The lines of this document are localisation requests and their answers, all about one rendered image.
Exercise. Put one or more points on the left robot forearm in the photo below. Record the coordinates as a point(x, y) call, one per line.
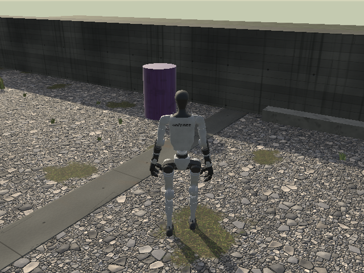
point(156, 153)

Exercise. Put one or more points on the robot left upper arm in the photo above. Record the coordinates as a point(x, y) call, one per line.
point(164, 120)

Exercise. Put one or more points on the robot right upper arm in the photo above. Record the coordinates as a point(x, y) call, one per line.
point(201, 130)

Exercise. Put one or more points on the robot right shin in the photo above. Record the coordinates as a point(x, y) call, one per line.
point(193, 204)

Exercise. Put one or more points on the right robot forearm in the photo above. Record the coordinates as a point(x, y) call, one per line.
point(206, 155)

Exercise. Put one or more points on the left robot hand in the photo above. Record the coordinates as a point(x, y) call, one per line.
point(153, 169)

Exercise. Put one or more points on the right robot hand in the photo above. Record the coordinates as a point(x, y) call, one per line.
point(209, 174)

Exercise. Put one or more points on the left robot thigh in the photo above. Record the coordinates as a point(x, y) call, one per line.
point(168, 172)

